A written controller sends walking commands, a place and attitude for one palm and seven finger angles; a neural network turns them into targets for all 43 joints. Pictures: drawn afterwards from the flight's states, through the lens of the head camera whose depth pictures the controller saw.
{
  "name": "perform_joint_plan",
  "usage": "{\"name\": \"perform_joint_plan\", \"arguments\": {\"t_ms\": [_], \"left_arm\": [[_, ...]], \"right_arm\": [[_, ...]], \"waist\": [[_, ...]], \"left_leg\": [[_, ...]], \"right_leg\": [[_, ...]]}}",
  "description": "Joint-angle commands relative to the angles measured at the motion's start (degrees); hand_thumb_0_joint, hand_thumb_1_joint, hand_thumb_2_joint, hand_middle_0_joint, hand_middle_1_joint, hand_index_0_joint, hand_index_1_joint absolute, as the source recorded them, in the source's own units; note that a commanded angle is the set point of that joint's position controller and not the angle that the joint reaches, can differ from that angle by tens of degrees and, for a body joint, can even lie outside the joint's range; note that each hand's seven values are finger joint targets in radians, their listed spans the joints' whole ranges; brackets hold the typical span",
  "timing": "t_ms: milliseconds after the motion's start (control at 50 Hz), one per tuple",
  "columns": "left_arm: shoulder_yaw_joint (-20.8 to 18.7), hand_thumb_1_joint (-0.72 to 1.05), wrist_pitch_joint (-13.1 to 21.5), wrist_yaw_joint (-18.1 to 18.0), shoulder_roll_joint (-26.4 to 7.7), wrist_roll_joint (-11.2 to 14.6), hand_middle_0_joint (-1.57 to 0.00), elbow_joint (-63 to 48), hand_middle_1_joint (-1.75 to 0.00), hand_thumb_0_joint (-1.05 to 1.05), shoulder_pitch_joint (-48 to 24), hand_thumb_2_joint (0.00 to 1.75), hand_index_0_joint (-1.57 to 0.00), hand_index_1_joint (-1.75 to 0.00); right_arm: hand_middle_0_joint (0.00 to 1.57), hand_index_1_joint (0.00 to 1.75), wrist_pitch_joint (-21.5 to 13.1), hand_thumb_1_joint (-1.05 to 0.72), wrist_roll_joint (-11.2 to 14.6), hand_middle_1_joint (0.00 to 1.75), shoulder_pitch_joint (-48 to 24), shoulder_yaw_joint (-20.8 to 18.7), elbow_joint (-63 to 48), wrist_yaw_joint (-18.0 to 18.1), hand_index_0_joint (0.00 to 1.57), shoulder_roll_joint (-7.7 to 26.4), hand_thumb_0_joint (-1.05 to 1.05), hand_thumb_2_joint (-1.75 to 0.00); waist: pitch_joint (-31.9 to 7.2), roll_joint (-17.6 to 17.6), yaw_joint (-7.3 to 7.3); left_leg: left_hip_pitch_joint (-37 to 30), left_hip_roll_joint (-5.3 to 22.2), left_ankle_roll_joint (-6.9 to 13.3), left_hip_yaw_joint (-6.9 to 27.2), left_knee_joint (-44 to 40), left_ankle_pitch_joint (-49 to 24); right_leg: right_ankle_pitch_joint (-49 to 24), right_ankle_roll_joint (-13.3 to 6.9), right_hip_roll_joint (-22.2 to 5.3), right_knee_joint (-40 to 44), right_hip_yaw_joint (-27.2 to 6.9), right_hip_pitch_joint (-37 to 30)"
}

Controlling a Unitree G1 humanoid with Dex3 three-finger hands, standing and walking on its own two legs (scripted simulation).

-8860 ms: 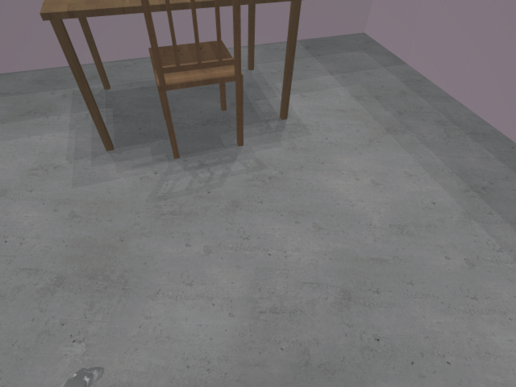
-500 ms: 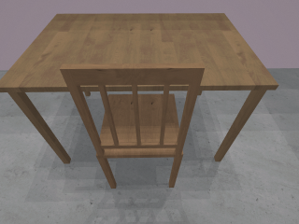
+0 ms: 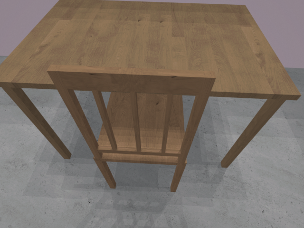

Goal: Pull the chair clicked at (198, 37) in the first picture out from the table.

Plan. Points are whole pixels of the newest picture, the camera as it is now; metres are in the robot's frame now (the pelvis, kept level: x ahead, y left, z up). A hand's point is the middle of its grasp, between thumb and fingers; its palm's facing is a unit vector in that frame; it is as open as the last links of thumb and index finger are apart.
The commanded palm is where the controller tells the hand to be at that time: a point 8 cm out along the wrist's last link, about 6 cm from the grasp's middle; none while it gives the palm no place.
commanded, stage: come to a stop and stand still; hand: left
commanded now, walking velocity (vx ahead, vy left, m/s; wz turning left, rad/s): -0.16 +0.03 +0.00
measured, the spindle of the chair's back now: (136, 125) +0.43 +0.09 -0.05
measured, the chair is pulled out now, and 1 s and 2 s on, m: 0.00 0.00 0.00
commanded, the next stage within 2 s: look again from close up in 0.96 s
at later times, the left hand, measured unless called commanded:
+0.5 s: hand out of the picture +0.01 +0.23 -0.17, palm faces +0.04 -0.97 -0.22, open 7.4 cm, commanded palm none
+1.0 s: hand out of the picture -0.17 +0.22 -0.17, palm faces +0.10 -0.98 -0.17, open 7.4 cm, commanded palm none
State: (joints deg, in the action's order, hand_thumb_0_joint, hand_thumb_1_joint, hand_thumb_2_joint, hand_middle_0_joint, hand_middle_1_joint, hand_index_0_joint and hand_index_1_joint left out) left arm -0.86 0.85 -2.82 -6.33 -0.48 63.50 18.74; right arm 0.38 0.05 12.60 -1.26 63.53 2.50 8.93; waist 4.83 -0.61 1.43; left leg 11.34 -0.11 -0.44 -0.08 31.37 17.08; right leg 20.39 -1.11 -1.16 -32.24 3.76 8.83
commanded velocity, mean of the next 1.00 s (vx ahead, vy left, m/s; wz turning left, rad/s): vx -0.01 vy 0.00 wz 0.00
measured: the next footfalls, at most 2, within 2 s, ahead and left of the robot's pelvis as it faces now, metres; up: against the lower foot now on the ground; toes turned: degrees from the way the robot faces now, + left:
none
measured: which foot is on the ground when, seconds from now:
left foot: down 0.00-1.00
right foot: down 0.00-1.00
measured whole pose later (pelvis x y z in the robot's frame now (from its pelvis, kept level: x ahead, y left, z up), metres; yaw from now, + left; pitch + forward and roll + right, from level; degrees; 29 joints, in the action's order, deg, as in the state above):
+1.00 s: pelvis -0.10 +0.06 +0.00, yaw +2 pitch -2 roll -1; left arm -0.1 -0.9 -1.6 -8.2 -1.0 61.6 24.9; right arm 1.2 -0.8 15.4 -0.6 59.8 0.6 9.7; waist 1.5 0.2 1.2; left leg 17.4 -4.0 4.8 -1.6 26.0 8.9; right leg 16.6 0.2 -0.4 -28.3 -2.3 13.6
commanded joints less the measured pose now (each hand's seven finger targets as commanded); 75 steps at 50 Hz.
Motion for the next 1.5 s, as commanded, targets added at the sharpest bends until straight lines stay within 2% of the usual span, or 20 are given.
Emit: {"name": "perform_joint_plan", "arguments": {"t_ms": [0, 160, 180, 200, 220, 260, 300, 320, 340, 360, 380, 420, 460, 540, 640, 800, 1160, 1300, 1360, 1480], "left_arm": [[-2.6, 0.9, 0.0, -1.1, -10.2, -0.7, -0.2, -4.1, -0.3, 0.0, 4.2, 0.9, -0.2, -0.3], [-2.8, 0.9, -0.8, -0.7, -11.7, -1.4, -0.2, -8.9, -0.3, 0.0, 1.1, 0.9, -0.2, -0.3], [-2.2, 0.9, 1.2, -1.9, -11.9, -1.1, -0.2, -8.6, -0.3, 0.0, 3.2, 0.9, -0.2, -0.3], [-2.9, 0.9, 1.7, -1.8, -13.6, -0.9, -0.2, -11.2, -0.3, 0.0, 2.7, 0.9, -0.2, -0.3], [-3.3, 0.9, 1.8, -1.4, -14.3, -1.0, -0.2, -11.9, -0.3, 0.0, 2.9, 0.9, -0.2, -0.3], [-2.7, 0.9, 1.7, -1.3, -13.5, -1.2, -0.2, -13.2, -0.3, 0.0, 2.0, 0.9, -0.2, -0.3], [-2.0, 0.9, 0.9, -1.1, -13.7, -0.6, -0.2, -14.5, -0.3, 0.0, -3.0, 0.9, -0.2, -0.3], [-1.4, 0.9, 0.4, -0.8, -12.2, -0.4, -0.2, -15.2, -0.3, 0.0, -3.8, 0.9, -0.2, -0.3], [-1.2, 0.9, -0.4, -0.8, -10.6, -0.2, -0.2, -15.4, -0.3, 0.0, -2.5, 0.9, -0.2, -0.3], [-1.1, 0.9, -1.0, -0.6, -9.8, -0.4, -0.2, -14.9, -0.3, 0.0, -0.7, 0.9, -0.2, -0.3], [-0.9, 0.9, -1.3, -0.4, -10.2, -0.7, -0.2, -14.1, -0.3, 0.0, -0.7, 0.9, -0.2, -0.3], [-0.7, 0.9, -1.4, 0.3, -11.0, -1.0, -0.2, -13.6, -0.3, 0.0, -0.4, 0.9, -0.2, -0.3], [-0.7, 0.9, -1.0, 0.6, -11.5, -0.9, -0.2, -13.5, -0.3, 0.0, -0.7, 0.9, -0.2, -0.3], [-1.1, 0.9, -1.4, 0.9, -11.4, -1.0, -0.2, -13.4, -0.3, 0.0, 0.6, 0.9, -0.2, -0.3], [-1.1, 0.9, -1.5, 1.1, -9.3, -1.0, -0.2, -10.5, -0.3, 0.0, 5.7, 0.9, -0.2, -0.3], [-0.5, 0.9, -0.6, 0.8, -8.5, -0.8, -0.2, -7.3, -0.3, 0.0, 7.0, 0.9, -0.2, -0.3], [0.3, 0.9, -0.1, 0.3, -6.1, -1.0, -0.2, -3.1, -0.3, 0.0, 10.0, 0.9, -0.2, -0.3], [0.6, 0.9, 0.8, 0.4, -5.9, -0.5, -0.2, -3.6, -0.3, 0.0, 8.0, 0.9, -0.2, -0.3], [0.4, 0.9, 0.4, 0.4, -6.5, -0.6, -0.2, -4.0, -0.3, 0.0, 6.9, 0.9, -0.2, -0.3], [0.5, 0.9, 0.6, 0.5, -5.8, -0.5, -0.2, -3.3, -0.3, 0.0, 7.9, 0.9, -0.2, -0.3]], "right_arm": [[0.2, 0.3, 0.2, -0.9, 0.3, 0.3, 3.9, -2.3, -3.9, 0.5, 0.2, 6.2, 0.0, -0.9], [0.2, 0.3, 0.9, -0.9, -0.3, 0.3, -0.1, -2.4, -9.0, -0.4, 0.2, 6.1, 0.0, -0.9], [0.2, 0.3, -0.8, -0.9, -0.1, 0.3, -2.9, -2.7, -12.6, -1.1, 0.2, 8.5, 0.0, -0.9], [0.2, 0.3, -1.0, -0.9, -0.6, 0.3, -0.4, -2.2, -14.2, -1.9, 0.2, 5.9, 0.0, -0.9], [0.2, 0.3, -0.8, -0.9, -0.8, 0.3, -3.0, -2.0, -14.8, -1.9, 0.2, 5.1, 0.0, -0.9], [0.2, 0.3, -0.5, -0.9, -0.5, 0.3, -4.3, -1.4, -15.3, -2.1, 0.2, 4.9, 0.0, -0.9], [0.2, 0.3, -0.3, -0.9, -0.6, 0.3, 1.4, -1.3, -13.3, -2.2, 0.2, 5.3, 0.0, -0.9], [0.2, 0.3, -0.6, -0.9, -1.1, 0.3, 3.3, -1.4, -12.4, -2.3, 0.2, 7.1, 0.0, -0.9], [0.2, 0.3, -0.7, -0.9, -1.2, 0.3, 2.7, -1.3, -13.0, -2.0, 0.2, 9.1, 0.0, -0.9], [0.2, 0.3, -0.4, -0.9, -1.3, 0.3, 0.0, -1.0, -13.7, -2.1, 0.2, 9.7, 0.0, -0.9], [0.2, 0.3, -0.5, -0.9, -1.2, 0.3, -2.6, -0.9, -14.2, -2.1, 0.2, 9.4, 0.0, -0.9], [0.2, 0.3, -0.3, -0.9, -1.2, 0.3, -3.3, -0.7, -14.9, -2.2, 0.2, 8.9, 0.0, -0.9], [0.2, 0.3, -0.3, -0.9, -1.2, 0.3, -1.2, -0.8, -14.5, -2.3, 0.2, 9.3, 0.0, -0.9], [0.2, 0.3, 0.0, -0.9, -1.3, 0.3, 1.0, -1.2, -13.5, -2.4, 0.2, 10.5, 0.0, -0.9], [0.2, 0.3, 0.0, -0.9, -1.0, 0.3, 0.1, -1.3, -12.4, -2.0, 0.2, 10.4, 0.0, -0.9], [0.2, 0.3, 0.4, -0.9, -0.7, 0.3, 3.0, -1.1, -8.5, -1.9, 0.2, 8.2, 0.0, -0.9], [0.2, 0.3, -0.7, -0.9, -0.5, 0.3, 4.6, -0.7, -4.3, -1.6, 0.2, 6.4, 0.0, -0.9], [0.2, 0.3, -1.5, -0.9, -0.4, 0.3, 5.7, -0.2, -3.9, -1.4, 0.2, 5.0, 0.0, -0.9], [0.2, 0.3, -1.0, -0.9, -0.5, 0.3, 6.0, -0.5, -3.8, -1.5, 0.2, 5.5, 0.0, -0.9], [0.2, 0.3, -1.6, -0.9, -0.4, 0.3, 6.3, -0.2, -3.3, -1.4, 0.2, 5.0, 0.0, -0.9]], "waist": [[-6.1, 0.7, -0.97], [-5.9, -3.7, -0.65], [-10.4, -8.5, -0.5], [-13.9, -16.9, -0.96], [-16.2, -10.5, 0.65], [-11.7, -6.2, -0.45], [-9.0, -1.4, -4.0], [-7.4, 4.9, -3.83], [-4.8, 9.1, -2.34], [-1.0, 8.6, -0.5], [2.5, 11.6, 0.06], [7.0, 7.3, 0.41], [4.8, 3.5, -0.56], [0.6, 4.3, -0.83], [-5.0, 3.9, 0.4], [-0.5, 0.7, -1.31], [2.0, 2.1, -0.64], [-1.0, -0.4, -1.27], [1.3, 1.2, -1.44], [-0.8, 1.1, -0.7]], "left_leg": [[-5.3, 5.0, 1.5, 1.8, 1.4, -37.7], [-2.0, 3.4, 0.9, 2.1, 2.8, -22.4], [0.8, 3.9, 0.1, -1.8, 9.1, -20.8], [10.9, 1.4, 1.7, -0.7, 9.2, 0.6], [13.1, -0.5, 1.8, -2.5, 9.8, 5.9], [11.5, 0.5, 2.0, -1.7, 8.8, 6.8], [0.7, 1.1, 2.1, -1.5, -1.6, -7.5], [-2.6, 3.6, 3.1, 1.5, -1.5, -19.9], [2.0, 9.5, 6.3, 9.3, -4.8, -23.8], [8.3, 10.9, 8.0, 11.1, -8.6, -13.7], [12.5, 9.6, 7.7, 12.8, -11.9, -2.5], [17.2, 7.3, 6.2, 11.8, -14.5, 10.7], [14.1, 5.5, 4.7, 10.0, -14.6, 14.8], [12.8, 6.5, 5.0, 12.2, -18.1, 21.2], [10.6, 6.8, 5.4, 12.1, -19.2, 18.6], [7.2, 3.4, 3.6, 8.8, -14.7, 15.2], [7.7, 5.0, 3.8, 11.1, -18.2, 15.6], [3.2, 4.0, 3.3, 8.2, -14.1, 4.6], [5.7, 4.5, 3.1, 9.4, -16.3, 12.1], [5.0, 4.9, 3.6, 9.4, -16.0, 6.4]], "right_leg": [[-43.6, -2.6, -8.1, -1.1, -4.4, 1.6], [-33.2, -4.7, -10.2, 2.5, -8.1, 4.7], [-57.9, -0.5, -9.4, 4.8, -11.5, -0.2], [-69.0, -2.5, -12.2, 0.5, -11.8, -12.5], [-73.9, -4.8, -15.1, -0.9, -13.2, -17.1], [-62.2, -6.7, -14.4, 1.0, -11.0, -10.4], [-41.9, -4.6, -10.1, -1.5, -6.4, -0.1], [-28.7, -2.7, -6.1, -3.6, -3.9, 4.3], [-9.6, -0.6, -2.1, -2.7, -1.7, 6.0], [3.4, -0.5, -0.4, -0.5, -1.3, 4.6], [4.7, -0.5, -0.5, 0.8, -1.8, 3.9], [3.1, -1.2, -1.0, 3.9, -2.8, 4.4], [5.5, -1.6, -1.8, 6.5, -4.6, 6.4], [8.0, -0.7, -0.4, 4.7, -3.3, 6.2], [3.0, -0.2, 0.8, 1.7, -2.1, 2.5], [9.8, -1.5, -2.1, 11.0, -9.6, 10.3], [6.2, -0.8, -0.9, 9.9, -9.8, 10.7], [2.0, -1.6, -2.8, 12.2, -12.1, 10.6], [9.1, -1.3, -2.3, 12.8, -11.7, 12.6], [-1.1, -1.4, -2.1, 10.6, -10.9, 8.7]]}}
